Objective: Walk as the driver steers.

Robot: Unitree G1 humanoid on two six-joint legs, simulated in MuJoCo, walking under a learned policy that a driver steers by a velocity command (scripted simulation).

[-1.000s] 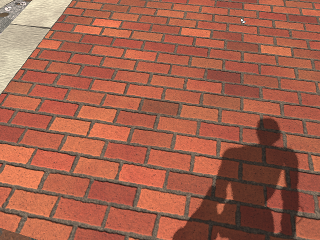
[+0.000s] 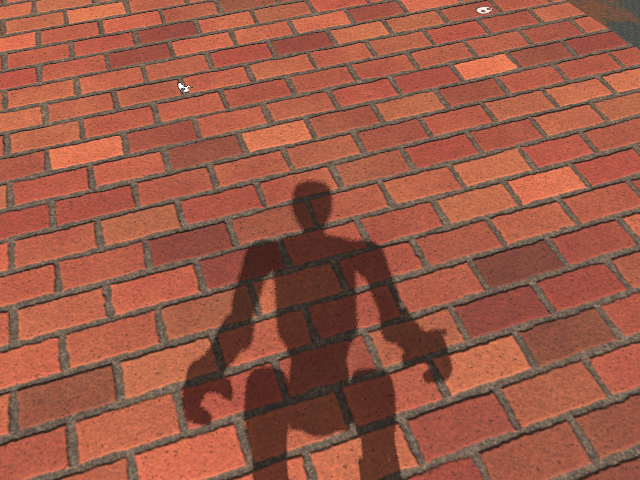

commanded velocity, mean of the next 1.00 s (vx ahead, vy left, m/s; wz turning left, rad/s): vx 0.50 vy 0.00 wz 0.16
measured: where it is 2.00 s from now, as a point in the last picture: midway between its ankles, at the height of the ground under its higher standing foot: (274, 267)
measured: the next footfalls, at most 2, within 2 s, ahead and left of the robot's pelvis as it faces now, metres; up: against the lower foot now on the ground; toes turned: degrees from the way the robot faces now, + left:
right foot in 0.34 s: +0.34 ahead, -0.17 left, +0.00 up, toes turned -5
left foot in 0.92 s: +0.64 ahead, +0.07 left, +0.00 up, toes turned +15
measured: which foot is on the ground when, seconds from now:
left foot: down 0.00-0.34, up 0.36-0.90, down 0.92-1.00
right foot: up 0.00-0.32, down 0.34-0.94, up 0.96-1.00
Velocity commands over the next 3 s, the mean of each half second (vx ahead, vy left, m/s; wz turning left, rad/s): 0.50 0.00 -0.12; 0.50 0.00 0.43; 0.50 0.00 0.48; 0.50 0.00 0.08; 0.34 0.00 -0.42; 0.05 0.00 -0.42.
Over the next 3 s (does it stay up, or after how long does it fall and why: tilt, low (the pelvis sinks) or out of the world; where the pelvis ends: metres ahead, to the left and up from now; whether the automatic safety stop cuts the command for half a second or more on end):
stays up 1.28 0.33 0.00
